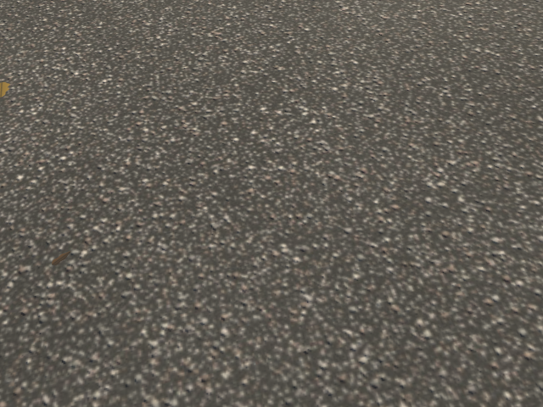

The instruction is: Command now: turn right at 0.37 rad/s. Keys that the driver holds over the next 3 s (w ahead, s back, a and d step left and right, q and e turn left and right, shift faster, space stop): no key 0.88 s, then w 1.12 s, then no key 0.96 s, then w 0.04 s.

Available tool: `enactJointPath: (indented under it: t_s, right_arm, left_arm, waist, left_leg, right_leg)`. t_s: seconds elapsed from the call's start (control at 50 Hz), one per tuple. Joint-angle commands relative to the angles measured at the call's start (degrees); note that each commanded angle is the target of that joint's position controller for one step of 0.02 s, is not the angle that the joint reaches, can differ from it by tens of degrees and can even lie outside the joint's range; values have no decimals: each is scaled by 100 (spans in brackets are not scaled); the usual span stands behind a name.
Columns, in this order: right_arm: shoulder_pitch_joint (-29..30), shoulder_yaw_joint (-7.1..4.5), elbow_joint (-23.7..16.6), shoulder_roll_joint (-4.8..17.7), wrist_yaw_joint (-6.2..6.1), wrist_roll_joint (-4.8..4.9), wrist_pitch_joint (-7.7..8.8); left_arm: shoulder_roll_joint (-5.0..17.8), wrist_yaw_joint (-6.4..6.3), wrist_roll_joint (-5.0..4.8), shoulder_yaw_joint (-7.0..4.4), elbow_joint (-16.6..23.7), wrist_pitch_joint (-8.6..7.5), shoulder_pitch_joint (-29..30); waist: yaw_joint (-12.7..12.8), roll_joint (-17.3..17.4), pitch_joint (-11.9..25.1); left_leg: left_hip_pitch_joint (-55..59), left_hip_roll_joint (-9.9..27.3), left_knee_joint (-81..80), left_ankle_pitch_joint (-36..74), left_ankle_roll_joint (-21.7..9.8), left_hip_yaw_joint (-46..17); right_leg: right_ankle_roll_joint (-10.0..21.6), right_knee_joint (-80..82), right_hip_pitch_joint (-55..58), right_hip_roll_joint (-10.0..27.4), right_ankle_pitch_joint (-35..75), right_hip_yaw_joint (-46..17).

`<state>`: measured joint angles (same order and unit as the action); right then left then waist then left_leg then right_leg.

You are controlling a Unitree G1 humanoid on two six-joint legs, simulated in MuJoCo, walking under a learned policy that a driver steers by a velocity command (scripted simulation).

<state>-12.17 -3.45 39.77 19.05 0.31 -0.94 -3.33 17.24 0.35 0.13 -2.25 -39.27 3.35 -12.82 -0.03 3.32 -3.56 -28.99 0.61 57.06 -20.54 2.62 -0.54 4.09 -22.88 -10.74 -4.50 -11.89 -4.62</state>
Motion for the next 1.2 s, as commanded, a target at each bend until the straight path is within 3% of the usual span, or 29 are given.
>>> enactJointPath:
  t_s: [0.02,0.16,0.2,0.24,0.26,0.28,0.3,0.32,0.36,0.4,0.46,0.54,0.88,0.9,0.94,0.98,1.0,1.06,1.12,1.16,1.18,1.2]
  right_arm:
    - [-21,-98,-306,422,13,23,-6]
    - [216,14,-348,294,-27,43,-7]
    - [135,52,-333,248,-69,85,28]
    - [-144,112,-238,120,-121,81,84]
    - [-311,159,-186,55,-156,28,152]
    - [-363,168,-212,262,-202,-65,245]
    - [138,101,-311,740,-180,-18,270]
    - [209,146,-259,517,-121,43,267]
    - [340,241,-255,292,-68,24,288]
    - [167,252,-162,321,-101,53,310]
    - [90,266,-88,291,-103,63,319]
    - [121,284,40,283,-100,44,328]
    - [-73,349,957,273,-122,60,390]
    - [-155,345,1037,286,-114,50,386]
    - [-339,223,1159,562,-102,39,312]
    - [-718,135,1313,678,-98,11,243]
    - [-812,112,1366,647,-101,-4,245]
    - [-763,46,1396,639,-81,-62,349]
    - [-472,-15,1384,681,-28,26,401]
    - [-272,-3,1352,537,5,41,398]
    - [-77,58,1249,312,12,27,427]
    - [162,181,1025,-134,58,37,470]
  left_arm:
    - [757,-37,2,-177,249,-136,33]
    - [806,-42,93,-146,50,-129,-36]
    - [803,-45,106,-124,-5,-136,70]
    - [725,-78,57,-68,-56,-142,278]
    - [604,-104,12,-7,-77,-161,349]
    - [338,-107,8,86,-90,-204,180]
    - [254,-97,-30,95,-157,-204,-143]
    - [434,-112,69,85,-314,-150,-61]
    - [507,-84,74,70,-455,-120,117]
    - [553,-67,67,64,-546,-133,176]
    - [443,-124,46,112,-774,-175,143]
    - [389,-158,26,137,-990,-170,210]
    - [380,-254,5,173,-1929,-176,149]
    - [339,-256,10,185,-1993,-173,76]
    - [381,-239,64,148,-2001,-160,45]
    - [353,-170,167,149,-1880,-198,249]
    - [300,-139,206,166,-1815,-250,374]
    - [305,-38,161,155,-1724,-420,439]
    - [194,36,107,133,-1788,-509,75]
    - [183,19,133,91,-1989,-522,-560]
    - [376,-25,172,32,-2108,-558,-1066]
    - [818,-63,151,-90,-2186,-580,-1653]
  waist:
    - [46,-942,623]
    - [246,-981,368]
    - [189,-984,403]
    - [-55,-853,460]
    - [-184,-722,511]
    - [-84,-250,723]
    - [324,493,566]
    - [181,455,574]
    - [125,421,371]
    - [48,356,377]
    - [4,-41,453]
    - [-12,-206,427]
    - [-2,-261,353]
    - [-21,-223,479]
    - [-98,107,321]
    - [-226,397,-152]
    - [-258,396,-365]
    - [-184,202,-357]
    - [81,274,-182]
    - [375,47,-159]
    - [598,-467,-114]
    - [811,-1637,55]
  left_leg:
    - [-262,18,-41,129,27,-74]
    - [512,-50,-1462,-183,-187,-56]
    - [988,-122,-1951,-242,-276,-22]
    - [1713,-154,-3042,344,-390,19]
    - [2368,25,-3873,1155,-454,-164]
    - [2971,796,-4147,1504,-568,-916]
    - [2575,1319,-4018,2333,-947,-1567]
    - [2031,1315,-3948,2270,-1154,-1471]
    - [1824,765,-3965,1582,-821,-1018]
    - [1978,568,-3919,1606,-684,-831]
    - [2239,572,-3811,1764,-709,-787]
    - [2202,557,-3830,1713,-718,-772]
    - [2165,486,-4061,1614,-673,-775]
    - [2227,447,-4149,927,-681,-796]
    - [2235,515,-4360,-1028,-933,-1189]
    - [2143,1145,-4925,-2433,-1411,-2091]
    - [1971,1416,-5091,-2514,-1602,-2389]
    - [1973,1529,-5180,-1785,-1687,-2333]
    - [1459,1088,-4972,-1321,-1422,-1626]
    - [471,721,-4375,-1452,-1213,-1153]
    - [-253,403,-3503,-1315,-1040,-740]
    - [-1086,-330,-1851,-953,-748,129]
  right_leg:
    - [813,547,794,1320,2562,-1073]
    - [872,481,428,1377,1748,-1382]
    - [827,360,213,1361,1944,-1464]
    - [632,173,-30,1238,1892,-1492]
    - [382,112,-360,1133,1511,-1493]
    - [83,-112,-678,887,720,-1322]
    - [-79,-119,-705,174,-243,-693]
    - [-145,62,-89,208,-435,-532]
    - [-147,277,184,292,202,-672]
    - [-139,273,134,401,600,-731]
    - [-196,358,-13,439,613,-740]
    - [-221,410,3,472,646,-754]
    - [-189,612,226,667,836,-755]
    - [-164,584,252,607,450,-692]
    - [-42,-40,-302,239,-864,-328]
    - [20,-748,-1118,136,-1264,89]
    - [18,-1002,-1236,281,-1110,243]
    - [25,-1233,-1332,514,-1077,342]
    - [71,-539,-286,359,-600,692]
    - [133,-5,1023,228,-478,720]
    - [260,481,1718,749,-1111,-58]
    - [711,1481,2171,1963,-2823,-2182]
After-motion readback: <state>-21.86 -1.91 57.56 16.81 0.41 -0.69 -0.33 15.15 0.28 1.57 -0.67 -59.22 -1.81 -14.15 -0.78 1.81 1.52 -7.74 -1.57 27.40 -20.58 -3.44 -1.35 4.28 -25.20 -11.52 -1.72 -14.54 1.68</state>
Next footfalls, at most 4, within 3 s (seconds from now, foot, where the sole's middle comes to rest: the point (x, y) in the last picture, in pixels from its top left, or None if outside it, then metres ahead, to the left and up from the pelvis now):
0.28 left None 0.06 0.12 -0.78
1.18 right None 0.10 -0.09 -0.78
1.76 left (266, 392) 0.55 0.12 -0.92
2.16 right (330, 309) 0.79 -0.07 -0.92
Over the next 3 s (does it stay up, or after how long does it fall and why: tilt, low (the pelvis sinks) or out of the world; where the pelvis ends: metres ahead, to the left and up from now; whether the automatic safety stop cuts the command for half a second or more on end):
stays up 0.72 0.03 -0.14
